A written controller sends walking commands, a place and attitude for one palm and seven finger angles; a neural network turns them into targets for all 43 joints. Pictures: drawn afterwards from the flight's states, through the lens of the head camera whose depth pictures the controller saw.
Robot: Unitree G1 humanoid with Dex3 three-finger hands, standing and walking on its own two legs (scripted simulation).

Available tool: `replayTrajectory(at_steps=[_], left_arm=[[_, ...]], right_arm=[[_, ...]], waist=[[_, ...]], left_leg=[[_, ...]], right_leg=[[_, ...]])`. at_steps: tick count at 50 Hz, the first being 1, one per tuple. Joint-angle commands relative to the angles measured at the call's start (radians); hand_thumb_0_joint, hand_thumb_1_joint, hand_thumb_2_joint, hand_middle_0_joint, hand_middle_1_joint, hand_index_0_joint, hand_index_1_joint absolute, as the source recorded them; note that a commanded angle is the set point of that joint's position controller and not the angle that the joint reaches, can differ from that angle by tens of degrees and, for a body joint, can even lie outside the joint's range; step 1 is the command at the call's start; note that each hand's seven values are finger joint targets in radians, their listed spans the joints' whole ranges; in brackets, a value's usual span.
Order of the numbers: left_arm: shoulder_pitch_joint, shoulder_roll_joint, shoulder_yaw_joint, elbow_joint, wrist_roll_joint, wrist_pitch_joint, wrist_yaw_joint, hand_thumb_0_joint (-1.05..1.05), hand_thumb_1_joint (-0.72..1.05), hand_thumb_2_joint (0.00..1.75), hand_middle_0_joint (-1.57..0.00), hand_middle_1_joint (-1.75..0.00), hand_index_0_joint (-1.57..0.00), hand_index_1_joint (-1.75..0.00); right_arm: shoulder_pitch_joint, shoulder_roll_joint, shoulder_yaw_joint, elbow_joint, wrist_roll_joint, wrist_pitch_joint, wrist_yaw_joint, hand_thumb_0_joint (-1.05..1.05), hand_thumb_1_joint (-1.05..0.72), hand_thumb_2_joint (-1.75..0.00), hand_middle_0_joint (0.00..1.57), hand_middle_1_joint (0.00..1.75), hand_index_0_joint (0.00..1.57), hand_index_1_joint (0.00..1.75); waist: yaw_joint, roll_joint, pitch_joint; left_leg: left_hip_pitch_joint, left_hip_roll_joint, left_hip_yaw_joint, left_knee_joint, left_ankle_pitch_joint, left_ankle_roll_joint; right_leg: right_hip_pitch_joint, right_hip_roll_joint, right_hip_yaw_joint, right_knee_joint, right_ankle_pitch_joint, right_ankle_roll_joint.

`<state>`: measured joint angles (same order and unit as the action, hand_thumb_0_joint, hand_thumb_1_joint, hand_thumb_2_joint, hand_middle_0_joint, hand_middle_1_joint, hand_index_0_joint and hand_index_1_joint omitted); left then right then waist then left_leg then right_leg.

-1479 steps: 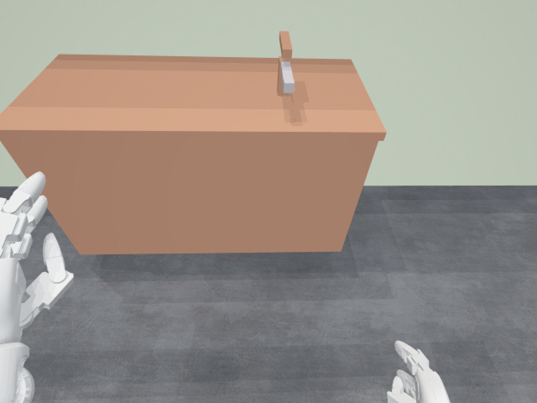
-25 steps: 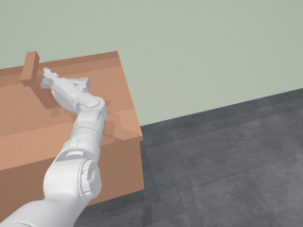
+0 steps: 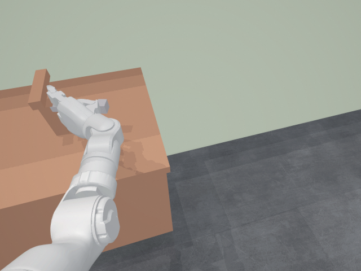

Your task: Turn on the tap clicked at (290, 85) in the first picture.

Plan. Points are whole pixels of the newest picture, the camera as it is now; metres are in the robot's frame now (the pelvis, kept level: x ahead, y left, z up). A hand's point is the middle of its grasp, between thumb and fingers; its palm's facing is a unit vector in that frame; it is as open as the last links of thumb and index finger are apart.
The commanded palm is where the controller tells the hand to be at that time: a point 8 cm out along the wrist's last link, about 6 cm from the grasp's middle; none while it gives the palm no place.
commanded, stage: lift the hand up off the lever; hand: left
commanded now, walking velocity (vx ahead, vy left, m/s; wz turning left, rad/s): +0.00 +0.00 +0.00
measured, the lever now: (102, 106) +0.53 +0.19 +0.07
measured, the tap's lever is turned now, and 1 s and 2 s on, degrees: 73 73 73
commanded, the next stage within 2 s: draw the hand back beside the body in 0.50 s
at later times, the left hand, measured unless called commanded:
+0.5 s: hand (92, 101) +0.46 +0.18 +0.14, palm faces +0.77 -0.62 -0.12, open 7.8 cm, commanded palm +0.41 +0.20 +0.15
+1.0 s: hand (68, 145) +0.35 +0.21 +0.13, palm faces +0.29 -0.93 -0.23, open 7.7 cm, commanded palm +0.32 +0.23 +0.16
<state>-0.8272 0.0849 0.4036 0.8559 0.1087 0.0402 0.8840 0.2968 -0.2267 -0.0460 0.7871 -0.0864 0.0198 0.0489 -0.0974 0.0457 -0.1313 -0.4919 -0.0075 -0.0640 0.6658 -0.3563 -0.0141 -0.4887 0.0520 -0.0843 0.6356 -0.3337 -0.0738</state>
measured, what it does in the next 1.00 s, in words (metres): stands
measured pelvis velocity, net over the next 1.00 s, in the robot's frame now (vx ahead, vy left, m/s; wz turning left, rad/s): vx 0.00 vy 0.01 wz -0.05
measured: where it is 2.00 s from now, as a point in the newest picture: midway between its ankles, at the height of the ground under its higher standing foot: outside the picture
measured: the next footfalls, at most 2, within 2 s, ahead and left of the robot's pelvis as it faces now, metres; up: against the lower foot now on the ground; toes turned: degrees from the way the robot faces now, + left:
none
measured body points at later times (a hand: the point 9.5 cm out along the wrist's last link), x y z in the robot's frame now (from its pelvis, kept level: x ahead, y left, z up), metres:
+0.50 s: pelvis +0.00 +0.01 +0.00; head +0.03 -0.01 +0.45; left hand +0.42 +0.21 +0.15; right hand +0.09 -0.24 -0.13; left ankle -0.02 +0.13 -0.72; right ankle -0.01 -0.07 -0.72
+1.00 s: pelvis +0.00 +0.01 +0.02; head -0.01 -0.01 +0.47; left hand +0.33 +0.26 +0.14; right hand +0.10 -0.25 -0.09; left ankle -0.02 +0.13 -0.72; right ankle -0.01 -0.07 -0.72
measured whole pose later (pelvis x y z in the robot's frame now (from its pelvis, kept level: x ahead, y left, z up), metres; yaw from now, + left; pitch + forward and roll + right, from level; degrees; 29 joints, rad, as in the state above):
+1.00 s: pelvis +0.00 +0.01 +0.02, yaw -3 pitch -2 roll +0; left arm -0.17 0.31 0.20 0.32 -0.08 0.00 0.16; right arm 0.29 -0.24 -0.02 0.64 0.04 0.03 -0.03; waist -0.03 0.05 0.00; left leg -0.12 0.00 0.00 0.44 -0.29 0.00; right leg -0.15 0.06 -0.02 0.44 -0.26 -0.06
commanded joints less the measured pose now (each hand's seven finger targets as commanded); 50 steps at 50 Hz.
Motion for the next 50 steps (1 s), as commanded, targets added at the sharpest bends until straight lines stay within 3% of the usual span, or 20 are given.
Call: replayTrajectory(at_steps=[1,7,12,16,21,24,27,30,31,32,34,36,38,40,41,43,45,46,48,50], left_arm=[[-0.488,0.164,-0.058,-0.266,0.041,-0.048,0.006,0.00,0.90,0.90,-0.15,-0.15,-0.15,-0.15],[-0.482,0.105,-0.107,-0.271,0.031,-0.007,-0.003,0.00,0.90,0.90,-0.15,-0.15,-0.15,-0.15],[-0.513,0.122,-0.090,-0.258,0.024,0.016,0.004,0.00,0.90,0.90,-0.15,-0.15,-0.15,-0.15],[-0.506,0.160,-0.053,-0.285,0.037,0.018,0.015,0.00,0.90,0.90,-0.15,-0.15,-0.15,-0.15],[-0.445,0.086,-0.108,-0.300,0.041,0.043,0.005,0.00,0.90,0.90,-0.15,-0.15,-0.15,-0.15],[-0.446,0.062,-0.124,-0.286,0.019,0.060,-0.005,0.00,0.90,0.90,-0.15,-0.15,-0.15,-0.15],[-0.488,0.083,-0.109,-0.301,0.007,0.056,-0.003,0.00,0.90,0.90,-0.15,-0.15,-0.15,-0.15],[-0.533,0.100,-0.106,-0.326,0.026,0.040,0.009,0.00,0.90,0.90,-0.15,-0.15,-0.15,-0.15],[-0.461,0.108,-0.257,-0.390,0.069,0.040,-0.144,0.00,0.90,0.90,-0.15,-0.15,-0.15,-0.15],[-0.451,0.173,-0.199,-0.448,0.045,0.029,-0.212,0.00,0.90,0.90,-0.15,-0.16,-0.15,-0.16],[-0.365,0.219,-0.188,-0.541,0.024,0.011,-0.288,0.00,0.90,0.90,-0.15,-0.16,-0.15,-0.16],[-0.159,0.216,-0.182,-0.560,-0.029,-0.004,-0.390,0.00,0.90,0.90,-0.16,-0.17,-0.16,-0.17],[0.032,0.237,-0.158,-0.554,-0.097,-0.022,-0.507,0.00,0.90,0.90,-0.16,-0.17,-0.16,-0.17],[0.145,0.248,-0.117,-0.580,-0.160,-0.012,-0.560,0.00,0.90,0.90,-0.16,-0.18,-0.16,-0.18],[0.315,0.499,-0.029,-0.476,-0.137,-0.020,-0.605,0.00,0.90,0.90,-0.16,-0.18,-0.16,-0.18],[0.339,0.480,-0.054,-0.603,-0.167,-0.061,-0.673,0.00,0.90,0.90,-0.16,-0.19,-0.16,-0.19],[0.272,0.451,-0.120,-0.749,-0.179,-0.105,-0.716,0.00,0.90,0.90,-0.16,-0.19,-0.16,-0.19],[0.224,0.442,-0.149,-0.825,-0.182,-0.125,-0.731,0.00,0.90,0.90,-0.17,-0.20,-0.17,-0.20],[0.157,0.415,-0.210,-0.942,-0.177,-0.164,-0.742,0.00,0.90,0.90,-0.17,-0.20,-0.17,-0.20],[0.139,0.372,-0.269,-1.028,-0.174,-0.192,-0.741,0.00,0.90,0.90,-0.17,-0.21,-0.17,-0.21]], right_arm=[[-0.014,-0.123,-0.042,-0.090,-0.001,-0.031,-0.013,0.00,-0.90,-0.90,0.20,0.30,0.20,0.30],[-0.039,-0.117,-0.036,-0.089,0.007,-0.030,-0.017,0.00,-0.90,-0.90,0.20,0.30,0.20,0.30],[-0.060,-0.116,-0.029,-0.089,0.010,-0.029,-0.024,0.00,-0.90,-0.90,0.20,0.30,0.20,0.30],[-0.059,-0.115,-0.033,-0.089,0.002,-0.028,-0.025,0.00,-0.90,-0.90,0.20,0.30,0.20,0.30],[-0.049,-0.112,-0.037,-0.096,0.002,-0.020,-0.018,0.00,-0.90,-0.90,0.20,0.30,0.20,0.30],[-0.062,-0.116,-0.033,-0.102,0.013,-0.021,-0.020,0.00,-0.90,-0.90,0.20,0.30,0.20,0.30],[-0.071,-0.116,-0.030,-0.095,0.016,-0.028,-0.027,0.00,-0.90,-0.90,0.20,0.30,0.20,0.30],[-0.071,-0.108,-0.031,-0.086,0.009,-0.031,-0.027,0.00,-0.90,-0.90,0.20,0.30,0.20,0.30],[-0.050,-0.130,-0.041,-0.099,0.016,-0.006,-0.050,0.00,-0.90,-0.90,0.20,0.30,0.20,0.30],[-0.039,-0.128,-0.043,-0.131,0.032,-0.003,-0.064,0.00,-0.90,-0.90,0.20,0.30,0.20,0.30],[-0.039,-0.117,-0.039,-0.158,0.045,0.003,-0.081,0.00,-0.90,-0.90,0.20,0.30,0.20,0.30],[-0.041,-0.113,-0.032,-0.182,0.059,0.014,-0.090,0.00,-0.90,-0.90,0.20,0.30,0.20,0.30],[-0.059,-0.114,-0.017,-0.211,0.083,0.020,-0.100,0.00,-0.90,-0.90,0.20,0.30,0.20,0.30],[-0.098,-0.113,-0.002,-0.246,0.107,0.021,-0.113,0.00,-0.90,-0.90,0.20,0.30,0.20,0.30],[-0.040,-0.120,-0.009,-0.222,0.107,0.019,-0.089,0.00,-0.90,-0.90,0.20,0.30,0.20,0.30],[-0.094,-0.111,-0.001,-0.270,0.119,0.017,-0.084,0.00,-0.90,-0.90,0.20,0.30,0.20,0.30],[-0.141,-0.111,0.002,-0.295,0.126,-0.003,-0.084,0.00,-0.90,-0.90,0.20,0.30,0.20,0.30],[-0.158,-0.111,0.001,-0.297,0.128,-0.015,-0.084,0.00,-0.90,-0.90,0.20,0.30,0.20,0.30],[-0.178,-0.114,0.003,-0.301,0.124,-0.056,-0.083,0.00,-0.90,-0.90,0.20,0.30,0.20,0.30],[-0.182,-0.117,0.000,-0.295,0.118,-0.096,-0.082,0.00,-0.90,-0.90,0.20,0.30,0.20,0.30]], waist=[[0.002,-0.056,-0.324],[0.003,-0.049,-0.292],[0.006,-0.083,-0.270],[0.026,-0.057,-0.327],[0.027,-0.037,-0.339],[0.015,-0.099,-0.293],[0.013,-0.096,-0.268],[0.017,-0.068,-0.297],[-0.006,-0.085,-0.317],[0.019,-0.032,-0.379],[0.052,0.010,-0.438],[0.080,-0.032,-0.395],[0.097,-0.140,-0.284],[0.126,-0.191,-0.210],[0.118,-0.143,-0.159],[0.129,-0.153,-0.087],[0.112,-0.081,-0.037],[0.099,0.001,-0.014],[0.080,0.091,-0.013],[0.067,0.121,-0.051]], left_leg=[[0.088,-0.011,0.052,-0.045,0.329,0.028],[0.121,-0.010,0.051,-0.063,0.346,0.021],[0.107,-0.013,0.050,-0.075,0.315,0.022],[0.129,-0.014,0.053,-0.063,0.361,0.018],[0.160,-0.006,0.052,-0.055,0.449,0.002],[0.142,-0.006,0.051,-0.067,0.398,0.012],[0.137,-0.009,0.050,-0.077,0.360,0.016],[0.134,-0.011,0.050,-0.068,0.353,0.014],[0.185,-0.011,0.067,-0.069,0.391,0.027],[0.233,-0.010,0.071,-0.075,0.442,0.033],[0.285,-0.012,0.071,-0.082,0.523,0.035],[0.277,-0.008,0.067,-0.102,0.540,0.033],[0.220,-0.003,0.077,-0.139,0.475,0.041],[0.198,-0.004,0.081,-0.180,0.402,0.046],[0.207,0.013,0.079,-0.228,0.335,0.042],[0.203,0.005,0.085,-0.254,0.303,0.050],[0.260,0.003,0.087,-0.272,0.286,0.052],[0.300,0.002,0.088,-0.280,0.275,0.050],[0.373,0.000,0.075,-0.289,0.277,0.048],[0.448,0.001,0.055,-0.288,0.302,0.046]], right_leg=[[0.264,-0.053,0.034,-0.078,0.412,0.064],[0.249,-0.052,0.025,-0.089,0.395,0.058],[0.251,-0.056,0.029,-0.104,0.366,0.061],[0.272,-0.055,0.030,-0.087,0.414,0.059],[0.274,-0.051,0.017,-0.070,0.477,0.053],[0.265,-0.054,0.020,-0.091,0.443,0.060],[0.255,-0.055,0.024,-0.105,0.402,0.061],[0.257,-0.056,0.027,-0.096,0.396,0.059],[0.280,-0.048,0.051,-0.073,0.460,0.047],[0.323,-0.049,0.059,-0.078,0.516,0.040],[0.405,-0.046,0.070,-0.074,0.612,0.040],[0.449,-0.041,0.069,-0.087,0.659,0.042],[0.486,-0.047,0.077,-0.112,0.712,0.057],[0.523,-0.054,0.084,-0.150,0.690,0.071],[0.556,-0.091,0.105,-0.159,0.656,0.086],[0.558,-0.090,0.117,-0.189,0.598,0.088],[0.511,-0.083,0.122,-0.232,0.520,0.080],[0.476,-0.076,0.122,-0.256,0.453,0.070],[0.422,-0.059,0.113,-0.279,0.372,0.054],[0.393,-0.048,0.102,-0.282,0.349,0.047]])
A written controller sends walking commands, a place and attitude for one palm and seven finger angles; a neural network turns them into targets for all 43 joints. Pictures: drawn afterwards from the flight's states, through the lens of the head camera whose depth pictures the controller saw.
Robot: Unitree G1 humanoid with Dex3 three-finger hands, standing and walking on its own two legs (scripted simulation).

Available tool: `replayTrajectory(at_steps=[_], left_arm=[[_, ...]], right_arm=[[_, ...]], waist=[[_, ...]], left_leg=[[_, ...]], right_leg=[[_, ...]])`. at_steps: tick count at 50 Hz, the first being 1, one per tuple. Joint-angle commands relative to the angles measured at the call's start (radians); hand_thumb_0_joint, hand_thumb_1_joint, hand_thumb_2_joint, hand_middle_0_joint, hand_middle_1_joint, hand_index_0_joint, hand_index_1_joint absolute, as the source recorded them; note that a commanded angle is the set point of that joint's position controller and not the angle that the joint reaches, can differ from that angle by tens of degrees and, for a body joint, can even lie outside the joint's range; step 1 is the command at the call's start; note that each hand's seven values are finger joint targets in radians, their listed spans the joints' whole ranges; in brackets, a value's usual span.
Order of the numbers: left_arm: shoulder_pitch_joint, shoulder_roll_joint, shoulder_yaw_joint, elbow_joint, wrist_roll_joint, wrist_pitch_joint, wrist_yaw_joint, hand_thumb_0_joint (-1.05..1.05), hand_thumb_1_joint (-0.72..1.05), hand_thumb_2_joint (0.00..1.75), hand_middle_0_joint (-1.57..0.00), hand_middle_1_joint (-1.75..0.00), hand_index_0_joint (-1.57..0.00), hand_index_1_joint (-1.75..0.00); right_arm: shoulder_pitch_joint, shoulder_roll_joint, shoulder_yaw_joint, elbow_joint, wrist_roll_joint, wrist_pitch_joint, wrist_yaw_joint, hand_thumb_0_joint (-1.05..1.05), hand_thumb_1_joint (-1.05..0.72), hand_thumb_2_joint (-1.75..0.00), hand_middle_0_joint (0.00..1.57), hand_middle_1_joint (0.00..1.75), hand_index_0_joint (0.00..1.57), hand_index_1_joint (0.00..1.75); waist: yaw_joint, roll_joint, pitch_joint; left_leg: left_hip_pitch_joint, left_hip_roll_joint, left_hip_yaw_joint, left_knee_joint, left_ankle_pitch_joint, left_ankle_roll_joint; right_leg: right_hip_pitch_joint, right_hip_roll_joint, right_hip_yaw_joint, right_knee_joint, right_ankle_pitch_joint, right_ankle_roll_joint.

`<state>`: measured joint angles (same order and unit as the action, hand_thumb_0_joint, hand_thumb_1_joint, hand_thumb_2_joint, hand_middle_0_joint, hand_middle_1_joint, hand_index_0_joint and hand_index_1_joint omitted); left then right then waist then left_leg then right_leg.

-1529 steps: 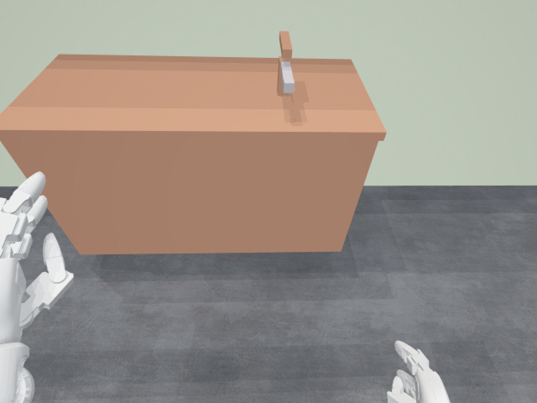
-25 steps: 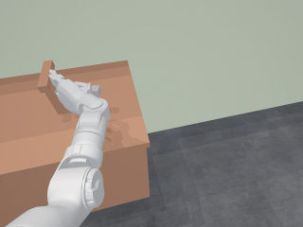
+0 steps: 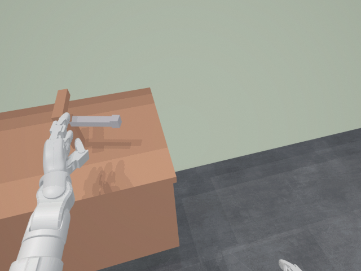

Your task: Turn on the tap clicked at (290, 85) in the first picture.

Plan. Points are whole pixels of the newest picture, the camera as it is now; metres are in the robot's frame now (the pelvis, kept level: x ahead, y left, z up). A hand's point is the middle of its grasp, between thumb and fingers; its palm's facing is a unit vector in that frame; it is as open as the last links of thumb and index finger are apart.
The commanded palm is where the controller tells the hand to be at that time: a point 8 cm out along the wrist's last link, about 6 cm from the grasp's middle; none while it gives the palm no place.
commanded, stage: draw the hand back beside the body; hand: left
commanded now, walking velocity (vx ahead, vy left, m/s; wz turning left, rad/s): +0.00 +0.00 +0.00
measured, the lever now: (115, 121) +0.52 +0.22 +0.05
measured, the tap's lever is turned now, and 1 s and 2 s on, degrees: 73 73 73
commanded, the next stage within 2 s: step back with the hand held close in 1.08 s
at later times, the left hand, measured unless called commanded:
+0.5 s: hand (47, 180) +0.24 +0.25 +0.15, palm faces +0.36 -0.89 -0.28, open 7.5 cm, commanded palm +0.20 +0.28 +0.16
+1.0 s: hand (17, 213) +0.18 +0.26 +0.16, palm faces +0.45 -0.82 -0.35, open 7.4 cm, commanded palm +0.14 +0.30 +0.17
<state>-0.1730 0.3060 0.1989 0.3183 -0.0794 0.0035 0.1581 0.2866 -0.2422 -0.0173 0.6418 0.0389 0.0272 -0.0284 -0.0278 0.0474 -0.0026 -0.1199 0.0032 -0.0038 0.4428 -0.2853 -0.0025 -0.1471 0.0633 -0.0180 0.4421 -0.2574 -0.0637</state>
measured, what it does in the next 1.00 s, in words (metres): stands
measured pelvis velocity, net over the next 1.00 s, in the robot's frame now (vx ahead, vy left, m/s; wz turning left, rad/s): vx -0.01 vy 0.02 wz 0.04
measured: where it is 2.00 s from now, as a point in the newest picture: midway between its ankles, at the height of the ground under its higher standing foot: outside the picture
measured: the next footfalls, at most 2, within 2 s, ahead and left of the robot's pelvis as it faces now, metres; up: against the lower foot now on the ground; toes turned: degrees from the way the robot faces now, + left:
none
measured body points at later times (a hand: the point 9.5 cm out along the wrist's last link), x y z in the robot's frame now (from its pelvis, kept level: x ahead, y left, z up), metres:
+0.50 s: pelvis -0.01 +0.02 +0.00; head -0.03 -0.01 +0.45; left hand +0.22 +0.29 +0.17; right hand +0.17 -0.20 -0.09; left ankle -0.03 +0.12 -0.74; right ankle -0.01 -0.08 -0.74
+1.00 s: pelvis -0.01 +0.02 +0.00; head -0.03 -0.01 +0.45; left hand +0.15 +0.31 +0.18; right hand +0.19 -0.20 -0.09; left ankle -0.03 +0.12 -0.74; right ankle -0.01 -0.08 -0.74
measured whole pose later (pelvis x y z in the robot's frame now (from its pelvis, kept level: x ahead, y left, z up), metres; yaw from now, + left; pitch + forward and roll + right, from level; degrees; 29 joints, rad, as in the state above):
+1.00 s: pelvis -0.01 +0.02 +0.00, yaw +2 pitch -5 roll +0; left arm 0.43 0.32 0.26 -0.35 -0.09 -0.12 0.12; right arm 0.19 -0.23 -0.01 0.64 0.02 -0.09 -0.04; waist 0.06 0.08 0.03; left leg -0.08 -0.03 -0.04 0.43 -0.26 0.02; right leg -0.09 0.03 -0.05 0.42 -0.24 -0.04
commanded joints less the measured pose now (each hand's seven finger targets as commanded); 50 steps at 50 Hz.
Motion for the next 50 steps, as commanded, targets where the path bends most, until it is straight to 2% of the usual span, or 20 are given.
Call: replayTrajectory(at_steps=[1,2,4,5,6,8,10,11,15,16,18,23,26,31,34,36,40,43,46,50], left_arm=[[-0.531,0.107,-0.109,-0.521,0.013,-0.162,-0.017,0.00,0.90,0.90,-0.17,-0.21,-0.17,-0.21],[-0.482,0.115,-0.097,-0.489,0.013,-0.165,-0.011,0.00,0.90,0.90,-0.17,-0.22,-0.17,-0.22],[-0.367,0.113,-0.081,-0.422,0.012,-0.165,-0.008,0.00,0.90,0.90,-0.17,-0.22,-0.17,-0.22],[-0.309,0.087,-0.095,-0.391,0.010,-0.162,-0.013,0.00,0.90,0.90,-0.18,-0.22,-0.18,-0.22],[-0.272,0.100,-0.075,-0.360,0.011,-0.162,-0.016,0.00,0.90,0.90,-0.18,-0.23,-0.18,-0.23],[-0.196,0.111,-0.045,-0.334,0.004,-0.161,-0.024,0.00,0.90,0.90,-0.18,-0.23,-0.18,-0.23],[-0.129,0.140,-0.001,-0.364,-0.002,-0.163,-0.035,0.00,0.90,0.90,-0.18,-0.24,-0.18,-0.24],[-0.091,0.186,0.052,-0.368,-0.003,-0.164,-0.037,0.00,0.90,0.90,-0.18,-0.24,-0.18,-0.24],[-0.033,0.215,0.100,-0.554,-0.008,-0.177,-0.046,0.00,0.90,0.90,-0.19,-0.26,-0.19,-0.26],[-0.025,0.249,0.133,-0.594,-0.005,-0.178,-0.044,0.00,0.90,0.90,-0.19,-0.26,-0.19,-0.26],[0.018,0.211,0.103,-0.656,-0.005,-0.179,-0.045,0.00,0.90,0.90,-0.19,-0.26,-0.19,-0.26],[0.167,0.154,0.065,-0.692,-0.011,-0.162,-0.048,0.00,0.90,0.90,-0.19,-0.28,-0.19,-0.28],[0.232,0.127,0.045,-0.708,-0.009,-0.160,-0.051,0.00,0.90,0.90,-0.20,-0.29,-0.20,-0.29],[0.316,0.202,0.129,-0.816,-0.002,-0.181,-0.037,0.00,0.90,0.90,-0.20,-0.30,-0.20,-0.30],[0.404,0.217,0.167,-0.885,0.000,-0.192,-0.030,0.00,0.90,0.90,-0.20,-0.30,-0.20,-0.30],[0.459,0.237,0.196,-0.915,0.000,-0.191,-0.026,0.00,0.90,0.90,-0.20,-0.30,-0.20,-0.30],[0.570,0.210,0.200,-0.927,-0.007,-0.188,-0.029,0.00,0.90,0.90,-0.20,-0.30,-0.20,-0.30],[0.512,0.171,0.154,-0.891,-0.006,-0.187,-0.030,0.00,0.90,0.90,-0.20,-0.30,-0.20,-0.30],[0.463,0.170,0.142,-0.877,-0.004,-0.187,-0.027,0.00,0.90,0.90,-0.20,-0.30,-0.20,-0.30],[0.481,0.199,0.173,-0.894,-0.002,-0.193,-0.018,0.00,0.90,0.90,-0.20,-0.30,-0.20,-0.30]], right_arm=[[-0.174,-0.100,-0.029,-0.142,-0.007,-0.115,-0.007,0.00,-0.90,-0.90,0.20,0.30,0.20,0.30],[-0.170,-0.106,-0.030,-0.131,-0.010,-0.127,-0.010,0.00,-0.90,-0.90,0.20,0.30,0.20,0.30],[-0.171,-0.111,-0.029,-0.117,-0.013,-0.130,-0.014,0.00,-0.90,-0.90,0.20,0.30,0.20,0.30],[-0.178,-0.108,-0.026,-0.117,-0.013,-0.126,-0.015,0.00,-0.90,-0.90,0.20,0.30,0.20,0.30],[-0.182,-0.108,-0.026,-0.111,-0.010,-0.120,-0.017,0.00,-0.90,-0.90,0.20,0.30,0.20,0.30],[-0.199,-0.102,-0.017,-0.114,-0.008,-0.105,-0.018,0.00,-0.90,-0.90,0.20,0.30,0.20,0.30],[-0.219,-0.097,-0.012,-0.128,-0.007,-0.093,-0.017,0.00,-0.90,-0.90,0.20,0.30,0.20,0.30],[-0.223,-0.098,-0.013,-0.129,-0.008,-0.086,-0.018,0.00,-0.90,-0.90,0.20,0.30,0.20,0.30],[-0.235,-0.077,-0.006,-0.163,-0.016,-0.089,-0.012,0.00,-0.90,-0.90,0.20,0.30,0.20,0.30],[-0.231,-0.079,-0.007,-0.162,-0.019,-0.090,-0.011,0.00,-0.90,-0.90,0.20,0.30,0.20,0.30],[-0.230,-0.073,-0.005,-0.174,-0.022,-0.102,-0.007,0.00,-0.90,-0.90,0.20,0.30,0.20,0.30],[-0.228,-0.082,-0.017,-0.175,-0.023,-0.119,-0.006,0.00,-0.90,-0.90,0.20,0.30,0.20,0.30],[-0.226,-0.088,-0.021,-0.167,-0.020,-0.123,-0.005,0.00,-0.90,-0.90,0.20,0.30,0.20,0.30],[-0.224,-0.094,-0.028,-0.160,-0.024,-0.137,-0.010,0.00,-0.90,-0.90,0.20,0.30,0.20,0.30],[-0.222,-0.085,-0.030,-0.167,-0.028,-0.149,-0.011,0.00,-0.90,-0.90,0.20,0.30,0.20,0.30],[-0.215,-0.086,-0.029,-0.165,-0.028,-0.154,-0.012,0.00,-0.90,-0.90,0.20,0.30,0.20,0.30],[-0.215,-0.080,-0.031,-0.170,-0.025,-0.163,-0.010,0.00,-0.90,-0.90,0.20,0.30,0.20,0.30],[-0.217,-0.085,-0.031,-0.161,-0.023,-0.166,-0.014,0.00,-0.90,-0.90,0.20,0.30,0.20,0.30],[-0.219,-0.089,-0.034,-0.159,-0.019,-0.169,-0.025,0.00,-0.90,-0.90,0.20,0.30,0.20,0.30],[-0.220,-0.087,-0.034,-0.161,-0.026,-0.176,-0.031,0.00,-0.90,-0.90,0.20,0.30,0.20,0.30]], waist=[[-0.014,0.094,-0.179],[-0.012,0.063,-0.171],[0.000,-0.068,-0.149],[0.004,-0.112,-0.136],[0.011,-0.102,-0.114],[0.022,-0.146,-0.086],[0.039,-0.129,-0.092],[0.052,-0.082,-0.089],[0.066,0.033,-0.145],[0.069,0.087,-0.138],[0.064,0.080,-0.131],[0.058,-0.046,-0.073],[0.055,-0.044,-0.034],[0.070,-0.011,-0.072],[0.080,0.003,-0.114],[0.082,0.042,-0.094],[0.082,0.009,-0.037],[0.063,0.000,0.023],[0.056,-0.027,0.030],[0.073,-0.037,-0.058]], left_leg=[[0.108,-0.006,-0.016,-0.070,0.223,0.032],[0.112,-0.003,-0.026,-0.074,0.214,0.033],[0.081,-0.006,-0.025,-0.088,0.175,0.039],[0.064,-0.011,-0.021,-0.092,0.154,0.043],[0.049,-0.015,-0.016,-0.100,0.125,0.042],[0.017,-0.016,-0.013,-0.110,0.092,0.044],[0.001,-0.017,-0.010,-0.114,0.102,0.043],[-0.002,-0.018,-0.009,-0.119,0.105,0.039],[0.021,-0.010,-0.011,-0.118,0.202,0.029],[0.027,-0.010,-0.015,-0.120,0.217,0.024],[0.038,-0.004,-0.019,-0.117,0.247,0.020],[0.047,0.009,-0.017,-0.108,0.283,0.028],[0.036,0.008,-0.023,-0.114,0.249,0.026],[0.037,0.005,-0.034,-0.107,0.248,0.023],[0.042,0.005,-0.029,-0.091,0.292,0.023],[0.027,0.006,-0.034,-0.088,0.299,0.015],[-0.002,0.012,-0.030,-0.080,0.277,0.019],[-0.017,0.013,-0.035,-0.087,0.207,0.021],[-0.011,0.010,-0.036,-0.086,0.157,0.029],[0.008,0.001,-0.033,-0.074,0.193,0.037]], right_leg=[[0.027,-0.053,0.027,-0.092,0.241,0.038],[0.020,-0.051,0.024,-0.093,0.226,0.036],[0.037,-0.051,0.018,-0.102,0.195,0.042],[0.042,-0.056,0.019,-0.106,0.178,0.046],[0.041,-0.060,0.020,-0.116,0.141,0.045],[0.049,-0.066,0.023,-0.125,0.105,0.048],[0.081,-0.072,0.024,-0.125,0.118,0.045],[0.092,-0.071,0.025,-0.132,0.118,0.042],[0.162,-0.074,0.024,-0.114,0.237,0.031],[0.164,-0.073,0.024,-0.118,0.244,0.027],[0.158,-0.069,0.016,-0.113,0.265,0.025],[0.121,-0.064,0.007,-0.113,0.282,0.034],[0.093,-0.065,0.004,-0.118,0.230,0.034],[0.114,-0.069,0.003,-0.109,0.217,0.031],[0.139,-0.073,0.001,-0.095,0.263,0.032],[0.136,-0.073,-0.001,-0.096,0.261,0.030],[0.100,-0.073,-0.005,-0.096,0.246,0.033],[0.048,-0.073,-0.002,-0.105,0.175,0.035],[0.024,-0.072,0.000,-0.113,0.125,0.038],[0.072,-0.079,0.002,-0.096,0.172,0.038]])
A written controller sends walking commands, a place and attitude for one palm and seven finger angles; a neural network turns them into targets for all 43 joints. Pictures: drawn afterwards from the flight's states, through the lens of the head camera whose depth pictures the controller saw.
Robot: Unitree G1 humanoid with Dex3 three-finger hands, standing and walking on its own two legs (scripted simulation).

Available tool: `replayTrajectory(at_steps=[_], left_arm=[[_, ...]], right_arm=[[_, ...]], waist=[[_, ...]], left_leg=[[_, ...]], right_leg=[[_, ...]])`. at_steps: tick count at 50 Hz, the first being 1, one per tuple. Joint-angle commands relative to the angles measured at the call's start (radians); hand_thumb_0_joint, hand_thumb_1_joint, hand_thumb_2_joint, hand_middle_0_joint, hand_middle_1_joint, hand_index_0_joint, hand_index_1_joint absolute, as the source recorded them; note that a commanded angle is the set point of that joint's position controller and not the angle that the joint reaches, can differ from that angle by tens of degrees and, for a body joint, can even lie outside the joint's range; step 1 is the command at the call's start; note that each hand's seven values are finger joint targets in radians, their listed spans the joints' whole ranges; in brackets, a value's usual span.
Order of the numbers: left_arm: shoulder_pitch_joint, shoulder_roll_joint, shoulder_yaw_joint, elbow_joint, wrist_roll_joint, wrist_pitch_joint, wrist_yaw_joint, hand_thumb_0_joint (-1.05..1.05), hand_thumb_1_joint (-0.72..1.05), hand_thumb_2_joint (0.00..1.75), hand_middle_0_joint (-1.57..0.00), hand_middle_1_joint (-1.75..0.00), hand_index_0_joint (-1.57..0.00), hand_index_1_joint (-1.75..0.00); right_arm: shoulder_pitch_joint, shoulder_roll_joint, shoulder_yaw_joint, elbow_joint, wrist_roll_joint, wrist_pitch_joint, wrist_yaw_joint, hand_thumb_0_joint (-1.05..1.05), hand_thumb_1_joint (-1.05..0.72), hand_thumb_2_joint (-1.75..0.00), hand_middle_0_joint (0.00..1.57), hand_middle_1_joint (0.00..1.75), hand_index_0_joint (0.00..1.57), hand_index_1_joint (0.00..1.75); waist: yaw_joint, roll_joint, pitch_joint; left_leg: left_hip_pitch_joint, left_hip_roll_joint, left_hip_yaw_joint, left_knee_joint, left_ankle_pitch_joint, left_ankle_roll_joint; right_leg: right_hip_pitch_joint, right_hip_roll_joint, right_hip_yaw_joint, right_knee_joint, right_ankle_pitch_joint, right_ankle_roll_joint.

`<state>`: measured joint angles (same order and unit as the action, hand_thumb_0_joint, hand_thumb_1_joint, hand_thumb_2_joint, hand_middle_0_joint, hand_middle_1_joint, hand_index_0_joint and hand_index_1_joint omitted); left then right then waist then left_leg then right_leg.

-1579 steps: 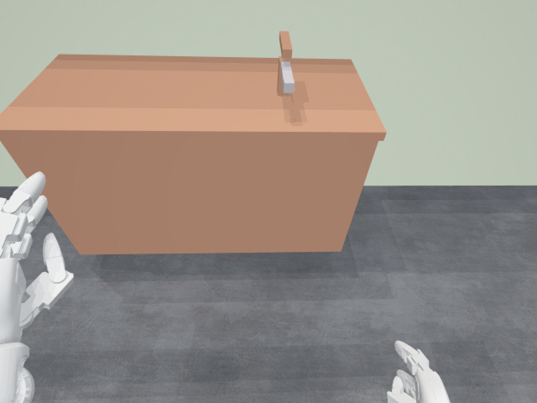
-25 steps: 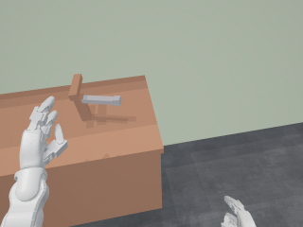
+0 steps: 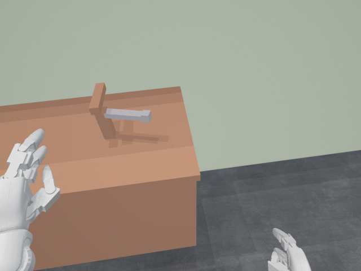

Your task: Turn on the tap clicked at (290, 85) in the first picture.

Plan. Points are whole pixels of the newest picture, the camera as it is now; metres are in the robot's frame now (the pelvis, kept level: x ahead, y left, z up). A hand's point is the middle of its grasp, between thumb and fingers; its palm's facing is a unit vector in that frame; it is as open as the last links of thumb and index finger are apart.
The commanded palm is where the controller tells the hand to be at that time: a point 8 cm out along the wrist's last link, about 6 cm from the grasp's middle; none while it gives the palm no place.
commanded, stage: draw the hand back beside the body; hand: left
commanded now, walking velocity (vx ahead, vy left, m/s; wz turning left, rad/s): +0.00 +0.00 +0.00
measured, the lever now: (146, 116) +0.54 +0.18 +0.04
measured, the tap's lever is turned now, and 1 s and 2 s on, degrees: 73 73 73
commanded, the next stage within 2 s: step back with the hand held close in 0.08 s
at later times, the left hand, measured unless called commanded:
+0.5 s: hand (64, 203) +0.19 +0.23 +0.14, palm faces +0.29 -0.85 -0.43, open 7.4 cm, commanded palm +0.14 +0.28 +0.17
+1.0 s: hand (10, 245) +0.11 +0.26 +0.15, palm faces +0.40 -0.81 -0.43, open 7.4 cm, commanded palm +0.05 +0.30 +0.17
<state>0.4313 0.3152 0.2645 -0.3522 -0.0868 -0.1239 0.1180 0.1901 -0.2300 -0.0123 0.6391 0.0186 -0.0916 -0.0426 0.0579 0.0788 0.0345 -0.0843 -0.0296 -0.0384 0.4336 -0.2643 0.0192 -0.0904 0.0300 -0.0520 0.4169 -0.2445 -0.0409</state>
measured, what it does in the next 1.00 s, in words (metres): shifts its weight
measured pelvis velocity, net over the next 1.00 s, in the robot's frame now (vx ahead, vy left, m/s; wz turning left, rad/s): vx -0.10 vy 0.02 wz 0.03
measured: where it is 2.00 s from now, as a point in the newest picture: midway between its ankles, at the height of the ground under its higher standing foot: outside the picture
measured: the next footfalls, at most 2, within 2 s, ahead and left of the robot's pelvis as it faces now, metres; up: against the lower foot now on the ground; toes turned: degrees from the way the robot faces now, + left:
right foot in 1.04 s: -0.06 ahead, -0.09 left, +0.00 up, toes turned +9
right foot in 1.60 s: -0.28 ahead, -0.08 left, +0.00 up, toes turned +0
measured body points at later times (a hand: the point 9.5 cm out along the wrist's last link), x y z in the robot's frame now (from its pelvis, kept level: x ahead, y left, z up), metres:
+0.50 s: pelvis -0.02 +0.00 +0.00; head -0.01 -0.02 +0.45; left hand +0.16 +0.27 +0.16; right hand +0.15 -0.24 -0.09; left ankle -0.01 +0.11 -0.74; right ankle +0.00 -0.09 -0.74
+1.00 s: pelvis -0.10 +0.02 -0.01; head -0.09 +0.02 +0.43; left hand +0.08 +0.30 +0.18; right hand +0.07 -0.21 -0.09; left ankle -0.01 +0.11 -0.74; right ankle -0.02 -0.09 -0.74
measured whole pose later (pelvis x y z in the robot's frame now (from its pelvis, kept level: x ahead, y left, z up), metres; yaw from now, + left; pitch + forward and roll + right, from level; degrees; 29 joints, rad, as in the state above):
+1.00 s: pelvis -0.10 +0.02 -0.01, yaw +2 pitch -1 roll -2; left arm 0.44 0.38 0.33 -0.47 0.00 -0.20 0.15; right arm 0.23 -0.22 0.00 0.56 0.01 -0.07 -0.06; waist 0.00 0.03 0.05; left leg -0.40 -0.03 -0.03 0.58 -0.17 0.05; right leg -0.37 0.04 -0.02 0.58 -0.23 0.01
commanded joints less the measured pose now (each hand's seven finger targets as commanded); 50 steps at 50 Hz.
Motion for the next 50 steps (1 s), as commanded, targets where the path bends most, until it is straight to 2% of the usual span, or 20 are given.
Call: replayTrajectory(at_steps=[1,2,6,10,11,12,14,16,18,22,25,26,29,36,40,43,45,46,48,50], left_arm=[[-0.123,0.197,0.112,-0.240,0.006,-0.066,0.022,0.00,0.90,0.90,-0.20,-0.30,-0.20,-0.30],[-0.113,0.184,0.105,-0.237,0.005,-0.066,0.022,0.00,0.90,0.90,-0.20,-0.30,-0.20,-0.30],[-0.113,0.207,0.125,-0.265,0.009,-0.062,0.027,0.00,0.90,0.90,-0.20,-0.30,-0.20,-0.30],[-0.118,0.197,0.120,-0.249,0.000,-0.062,0.021,0.00,0.90,0.90,-0.20,-0.30,-0.20,-0.30],[-0.319,0.356,0.276,-0.328,0.007,-0.104,0.030,0.00,0.90,0.90,-0.20,-0.30,-0.20,-0.30],[-0.223,0.305,0.246,-0.239,0.009,-0.111,0.021,0.00,0.90,0.90,-0.20,-0.30,-0.20,-0.30],[-0.061,0.194,0.155,-0.137,0.018,-0.092,0.001,0.00,0.90,0.90,-0.20,-0.30,-0.20,-0.30],[-0.010,0.163,0.124,-0.159,0.020,-0.091,-0.008,0.00,0.90,0.90,-0.20,-0.30,-0.20,-0.30],[0.039,0.163,0.118,-0.190,0.021,-0.087,-0.005,0.00,0.90,0.90,-0.20,-0.30,-0.20,-0.30],[0.028,0.227,0.164,-0.304,0.027,-0.090,0.011,0.00,0.90,0.90,-0.20,-0.30,-0.20,-0.30],[0.017,0.271,0.207,-0.338,0.028,-0.099,0.026,0.00,0.90,0.90,-0.20,-0.30,-0.20,-0.30],[0.003,0.302,0.229,-0.367,0.030,-0.102,0.031,0.00,0.90,0.90,-0.20,-0.30,-0.20,-0.30],[0.030,0.261,0.208,-0.335,0.029,-0.104,0.035,0.00,0.90,0.90,-0.20,-0.30,-0.20,-0.30],[0.034,0.219,0.169,-0.270,0.042,-0.112,0.042,0.00,0.90,0.90,-0.20,-0.30,-0.20,-0.30],[-0.021,0.214,0.158,-0.270,0.062,-0.119,0.050,0.00,0.90,0.90,-0.20,-0.30,-0.20,-0.30],[-0.080,0.236,0.167,-0.338,0.068,-0.133,0.058,0.00,0.90,0.90,-0.20,-0.30,-0.20,-0.30],[-0.082,0.245,0.183,-0.375,0.069,-0.141,0.062,0.00,0.90,0.90,-0.20,-0.30,-0.20,-0.30],[-0.080,0.269,0.208,-0.399,0.077,-0.147,0.063,0.00,0.90,0.90,-0.20,-0.30,-0.20,-0.30],[-0.049,0.230,0.213,-0.377,0.099,-0.156,0.059,0.00,0.90,0.90,-0.20,-0.30,-0.20,-0.30],[-0.033,0.219,0.217,-0.350,0.108,-0.152,0.047,0.00,0.90,0.90,-0.20,-0.30,-0.20,-0.30]], right_arm=[[-0.124,-0.100,-0.038,-0.156,-0.005,-0.057,-0.016,0.00,-0.90,-0.90,0.20,0.30,0.20,0.30],[-0.123,-0.095,-0.035,-0.157,-0.007,-0.058,-0.016,0.00,-0.90,-0.90,0.20,0.30,0.20,0.30],[-0.122,-0.096,-0.030,-0.154,-0.008,-0.064,-0.012,0.00,-0.90,-0.90,0.20,0.30,0.20,0.30],[-0.129,-0.091,-0.032,-0.161,-0.007,-0.060,-0.012,0.00,-0.90,-0.90,0.20,0.30,0.20,0.30],[-0.114,-0.088,-0.014,-0.220,0.004,-0.051,-0.015,0.00,-0.90,-0.90,0.20,0.30,0.20,0.30],[-0.108,-0.083,-0.022,-0.174,-0.001,-0.045,-0.017,0.00,-0.90,-0.90,0.20,0.30,0.20,0.30],[-0.098,-0.092,-0.031,-0.182,-0.004,-0.022,-0.012,0.00,-0.90,-0.90,0.20,0.30,0.20,0.30],[-0.098,-0.101,-0.038,-0.201,-0.005,-0.006,-0.010,0.00,-0.90,-0.90,0.20,0.30,0.20,0.30],[-0.097,-0.112,-0.040,-0.215,-0.003,0.011,-0.009,0.00,-0.90,-0.90,0.20,0.30,0.20,0.30],[-0.111,-0.114,-0.042,-0.240,-0.003,0.034,-0.019,0.00,-0.90,-0.90,0.20,0.30,0.20,0.30],[-0.115,-0.109,-0.044,-0.250,-0.003,0.035,-0.027,0.00,-0.90,-0.90,0.20,0.30,0.20,0.30],[-0.115,-0.115,-0.046,-0.247,-0.003,0.035,-0.030,0.00,-0.90,-0.90,0.20,0.30,0.20,0.30],[-0.108,-0.112,-0.047,-0.249,-0.003,0.030,-0.031,0.00,-0.90,-0.90,0.20,0.30,0.20,0.30],[-0.097,-0.136,-0.049,-0.242,-0.001,0.011,-0.027,0.00,-0.90,-0.90,0.20,0.30,0.20,0.30],[-0.085,-0.134,-0.047,-0.244,-0.003,0.000,-0.025,0.00,-0.90,-0.90,0.20,0.30,0.20,0.30],[-0.082,-0.130,-0.043,-0.239,-0.008,-0.009,-0.027,0.00,-0.90,-0.90,0.20,0.30,0.20,0.30],[-0.082,-0.133,-0.044,-0.238,-0.011,-0.018,-0.027,0.00,-0.90,-0.90,0.20,0.30,0.20,0.30],[-0.087,-0.143,-0.047,-0.240,-0.012,-0.024,-0.029,0.00,-0.90,-0.90,0.20,0.30,0.20,0.30],[-0.087,-0.144,-0.051,-0.245,-0.015,-0.037,-0.030,0.00,-0.90,-0.90,0.20,0.30,0.20,0.30],[-0.086,-0.136,-0.059,-0.244,-0.014,-0.035,-0.024,0.00,-0.90,-0.90,0.20,0.30,0.20,0.30]], waist=[[-0.012,-0.036,-0.101],[-0.013,-0.048,-0.103],[-0.008,0.033,-0.083],[-0.010,-0.049,-0.077],[-0.024,0.015,0.016],[-0.028,-0.074,-0.021],[-0.039,-0.149,-0.060],[-0.038,-0.106,-0.130],[-0.037,-0.046,-0.179],[-0.034,-0.053,-0.212],[-0.032,-0.072,-0.198],[-0.033,-0.039,-0.201],[-0.035,-0.030,-0.174],[-0.050,-0.016,-0.077],[-0.048,-0.087,-0.053],[-0.052,-0.050,-0.080],[-0.050,0.008,-0.119],[-0.048,0.083,-0.130],[-0.038,0.176,-0.127],[-0.035,0.155,-0.102]], left_leg=[[-0.025,0.035,-0.002,-0.065,0.181,0.011],[-0.026,0.033,-0.002,-0.065,0.185,0.010],[-0.041,0.032,-0.005,-0.068,0.206,0.000],[-0.041,0.035,0.005,-0.058,0.209,0.011],[-0.109,0.058,-0.031,-0.035,0.155,0.024],[-0.105,0.062,-0.039,-0.006,0.151,0.025],[-0.073,0.068,-0.035,0.038,0.227,0.024],[-0.059,0.084,-0.030,0.031,0.331,0.022],[-0.063,0.104,-0.036,0.017,0.387,0.021],[-0.100,0.113,-0.052,0.007,0.387,0.018],[-0.153,0.110,-0.062,0.011,0.315,0.018],[-0.160,0.110,-0.071,0.006,0.298,0.018],[-0.221,0.114,-0.084,-0.010,0.205,0.024],[-0.378,0.117,-0.122,-0.067,-0.213,0.045],[-0.452,0.116,-0.125,-0.043,-0.300,0.055],[-0.411,0.121,-0.138,-0.057,-0.237,0.053],[-0.433,0.139,-0.161,-0.094,-0.230,0.059],[-0.501,0.170,-0.197,-0.158,-0.328,0.072],[-0.728,0.242,-0.277,-0.285,-0.547,0.117],[-0.799,0.257,-0.266,-0.270,-0.551,0.126]], right_leg=[[0.021,-0.046,0.041,-0.072,0.165,0.012],[0.027,-0.047,0.036,-0.069,0.173,0.014],[0.033,-0.047,0.035,-0.069,0.191,0.007],[0.030,-0.050,0.036,-0.071,0.209,0.013],[-0.043,-0.103,0.133,-0.106,0.261,0.014],[-0.049,-0.133,0.141,-0.109,0.306,0.012],[-0.066,-0.159,0.140,-0.089,0.409,0.018],[-0.036,-0.157,0.116,-0.042,0.472,0.025],[-0.025,-0.148,0.104,-0.014,0.445,0.030],[-0.024,-0.141,0.106,0.007,0.403,0.028],[-0.044,-0.144,0.121,0.003,0.346,0.024],[-0.050,-0.143,0.126,0.007,0.332,0.020],[-0.066,-0.129,0.128,0.006,0.224,0.025],[-0.140,-0.109,0.156,-0.053,-0.119,0.025],[-0.150,-0.108,0.167,-0.067,-0.241,0.028],[-0.155,-0.099,0.146,-0.022,-0.141,0.022],[-0.085,-0.076,0.126,0.046,-0.050,0.029],[-0.016,-0.045,0.109,0.111,-0.052,0.042],[0.173,0.020,0.078,0.301,-0.030,0.066],[0.208,0.033,0.074,0.365,-0.008,0.067]])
